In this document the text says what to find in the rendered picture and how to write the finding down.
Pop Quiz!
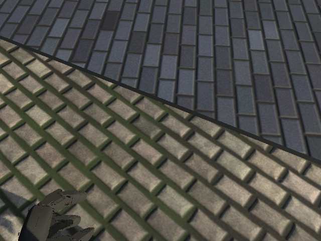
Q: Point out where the robot left hand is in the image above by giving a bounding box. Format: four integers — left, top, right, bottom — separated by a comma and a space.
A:
18, 189, 95, 241

